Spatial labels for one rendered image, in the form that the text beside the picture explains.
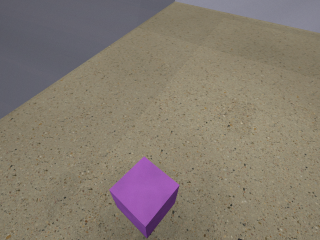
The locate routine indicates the carton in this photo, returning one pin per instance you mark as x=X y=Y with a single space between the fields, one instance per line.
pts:
x=144 y=195

